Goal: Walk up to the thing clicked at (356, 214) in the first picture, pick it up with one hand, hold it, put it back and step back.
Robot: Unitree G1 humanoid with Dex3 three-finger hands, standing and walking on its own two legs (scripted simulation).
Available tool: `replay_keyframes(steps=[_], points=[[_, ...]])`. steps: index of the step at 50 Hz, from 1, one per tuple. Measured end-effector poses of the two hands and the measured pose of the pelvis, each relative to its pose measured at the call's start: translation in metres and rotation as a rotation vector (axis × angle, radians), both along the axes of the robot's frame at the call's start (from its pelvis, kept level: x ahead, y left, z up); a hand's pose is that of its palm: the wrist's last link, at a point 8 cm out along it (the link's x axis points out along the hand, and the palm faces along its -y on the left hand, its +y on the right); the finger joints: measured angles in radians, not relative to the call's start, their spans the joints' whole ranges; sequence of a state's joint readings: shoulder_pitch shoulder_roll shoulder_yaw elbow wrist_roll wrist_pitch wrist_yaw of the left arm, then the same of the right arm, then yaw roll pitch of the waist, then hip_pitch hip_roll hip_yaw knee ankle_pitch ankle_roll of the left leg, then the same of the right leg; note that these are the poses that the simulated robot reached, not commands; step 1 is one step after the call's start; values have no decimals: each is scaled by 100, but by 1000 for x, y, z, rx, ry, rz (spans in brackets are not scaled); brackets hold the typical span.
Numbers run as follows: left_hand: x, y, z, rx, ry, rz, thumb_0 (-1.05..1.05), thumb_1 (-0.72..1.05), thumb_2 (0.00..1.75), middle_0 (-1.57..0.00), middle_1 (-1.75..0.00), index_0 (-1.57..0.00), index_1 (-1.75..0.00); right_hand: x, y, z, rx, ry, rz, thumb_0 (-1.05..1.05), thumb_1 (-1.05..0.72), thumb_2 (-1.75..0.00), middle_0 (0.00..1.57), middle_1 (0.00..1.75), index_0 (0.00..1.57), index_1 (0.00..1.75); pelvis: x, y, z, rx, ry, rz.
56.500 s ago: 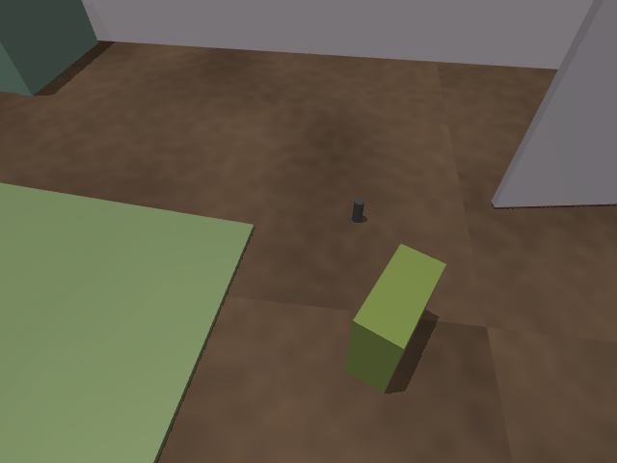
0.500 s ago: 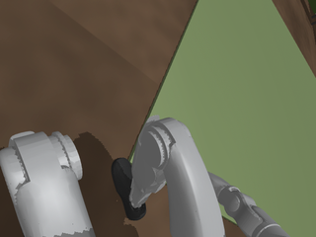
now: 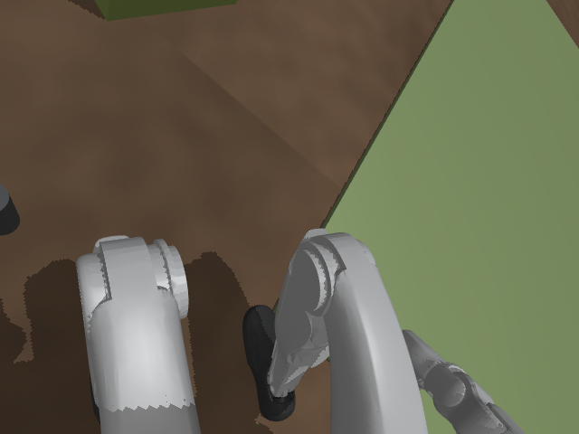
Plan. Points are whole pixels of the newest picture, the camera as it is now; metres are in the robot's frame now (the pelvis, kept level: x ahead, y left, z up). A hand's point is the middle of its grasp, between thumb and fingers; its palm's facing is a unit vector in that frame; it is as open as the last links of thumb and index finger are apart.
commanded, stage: rise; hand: left
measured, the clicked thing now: out of the picture +0.39 +0.33 -0.23
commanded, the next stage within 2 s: home in 0.10 s
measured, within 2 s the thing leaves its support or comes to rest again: neither
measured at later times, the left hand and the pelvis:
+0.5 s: hand out of the picture +0.26 +0.40 +0.00, palm faces +0.37 -0.79 -0.49, open 17.0 cm; pelvis +0.02 -0.01 +0.09, yaw +9 degrees
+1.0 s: hand out of the picture +0.22 +0.28 +0.22, palm faces +0.38 -0.84 -0.39, open 17.0 cm; pelvis +0.07 -0.02 +0.33, yaw +15 degrees
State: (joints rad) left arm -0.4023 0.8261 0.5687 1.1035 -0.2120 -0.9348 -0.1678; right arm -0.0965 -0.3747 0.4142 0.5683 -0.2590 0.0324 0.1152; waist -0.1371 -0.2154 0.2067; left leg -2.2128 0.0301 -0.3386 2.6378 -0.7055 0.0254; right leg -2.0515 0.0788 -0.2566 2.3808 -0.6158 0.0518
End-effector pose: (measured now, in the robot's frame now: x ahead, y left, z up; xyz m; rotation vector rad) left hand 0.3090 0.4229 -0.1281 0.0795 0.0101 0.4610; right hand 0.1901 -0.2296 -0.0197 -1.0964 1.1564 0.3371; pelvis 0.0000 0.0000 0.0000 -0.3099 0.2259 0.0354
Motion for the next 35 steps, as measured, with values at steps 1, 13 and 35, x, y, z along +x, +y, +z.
replay_keyframes(steps=[1, 13, 35], points=[[-7, -1, 4, -13, 14, -10, -1, -50, 7, -11, -5, -11, -5, 4, 1, 0, 18, -15, -7, 0, -90, -90, 21, 30, 21, 30, 0, 0, 2, 3, 11, 2], [-53, 10, 57, 33, 325, 31, -1, -56, 9, -9, -6, -8, -7, 51, 21, 7, 248, -184, -176, 0, -94, -92, 21, 30, 21, 30, 4, -8, 39, 72, 155, 51], [-113, -62, 250, 67, 757, 130, -1, -43, 12, -7, -7, -7, -7, 64, 8, 90, 438, -175, -511, 1, -90, -90, 20, 30, 20, 30, 32, -26, 189, 192, 342, 119]])
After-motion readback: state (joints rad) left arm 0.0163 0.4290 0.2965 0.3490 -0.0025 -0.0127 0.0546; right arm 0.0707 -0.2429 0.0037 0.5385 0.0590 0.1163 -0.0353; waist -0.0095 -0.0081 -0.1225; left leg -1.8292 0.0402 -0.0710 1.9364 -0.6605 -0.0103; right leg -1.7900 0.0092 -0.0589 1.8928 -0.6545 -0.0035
